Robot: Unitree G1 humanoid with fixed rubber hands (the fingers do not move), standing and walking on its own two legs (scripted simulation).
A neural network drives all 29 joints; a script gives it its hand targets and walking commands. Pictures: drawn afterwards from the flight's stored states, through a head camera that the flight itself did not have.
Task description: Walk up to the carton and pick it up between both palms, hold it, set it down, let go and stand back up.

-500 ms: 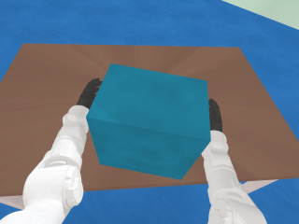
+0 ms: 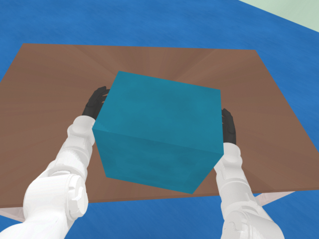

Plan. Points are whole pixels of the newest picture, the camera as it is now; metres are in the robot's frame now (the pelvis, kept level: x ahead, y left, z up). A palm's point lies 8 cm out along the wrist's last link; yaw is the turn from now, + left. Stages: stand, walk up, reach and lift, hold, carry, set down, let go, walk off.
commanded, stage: set down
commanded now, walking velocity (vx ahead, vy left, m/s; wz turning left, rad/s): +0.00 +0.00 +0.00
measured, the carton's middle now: (158, 137) +0.40 +0.00 -0.01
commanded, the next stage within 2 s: none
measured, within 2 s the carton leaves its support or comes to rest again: neither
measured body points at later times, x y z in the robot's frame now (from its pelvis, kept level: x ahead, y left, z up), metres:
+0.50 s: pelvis +0.00 +0.00 +0.00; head +0.07 +0.03 +0.44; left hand +0.44 +0.19 +0.04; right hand +0.38 -0.18 +0.03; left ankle -0.02 +0.13 -0.75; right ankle -0.05 -0.14 -0.75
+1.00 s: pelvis -0.01 +0.00 +0.00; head +0.07 +0.03 +0.44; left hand +0.43 +0.19 +0.04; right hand +0.38 -0.18 +0.03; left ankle -0.02 +0.13 -0.75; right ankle -0.05 -0.14 -0.75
